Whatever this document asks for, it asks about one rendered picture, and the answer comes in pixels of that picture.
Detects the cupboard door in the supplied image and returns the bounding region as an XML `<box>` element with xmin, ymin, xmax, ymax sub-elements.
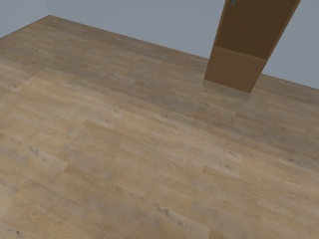
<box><xmin>215</xmin><ymin>0</ymin><xmax>297</xmax><ymax>59</ymax></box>

